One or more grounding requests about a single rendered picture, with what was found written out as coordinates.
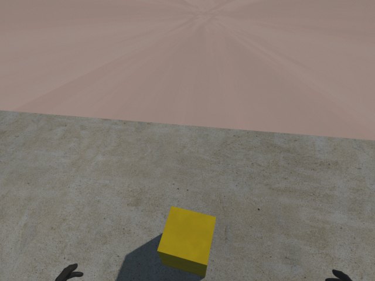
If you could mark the robot right hand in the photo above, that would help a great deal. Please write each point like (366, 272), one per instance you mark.
(340, 275)

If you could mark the robot left hand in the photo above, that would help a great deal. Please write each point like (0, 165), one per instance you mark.
(68, 273)

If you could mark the carton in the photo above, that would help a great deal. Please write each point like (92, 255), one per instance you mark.
(186, 240)

